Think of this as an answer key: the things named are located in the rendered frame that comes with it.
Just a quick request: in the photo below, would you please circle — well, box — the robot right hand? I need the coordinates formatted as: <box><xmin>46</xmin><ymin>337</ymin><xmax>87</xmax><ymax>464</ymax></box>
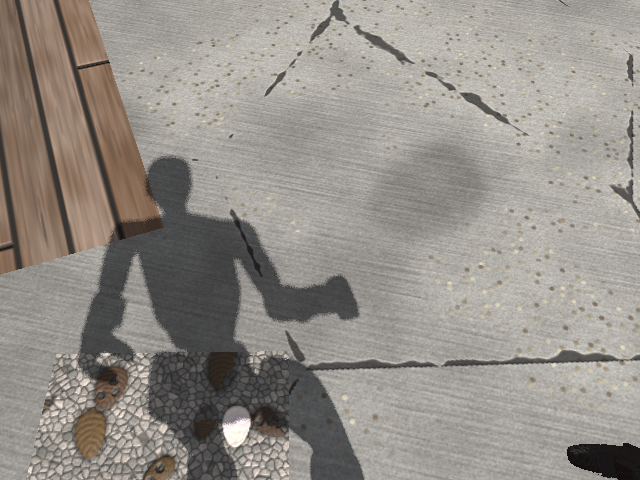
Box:
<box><xmin>567</xmin><ymin>443</ymin><xmax>640</xmax><ymax>480</ymax></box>

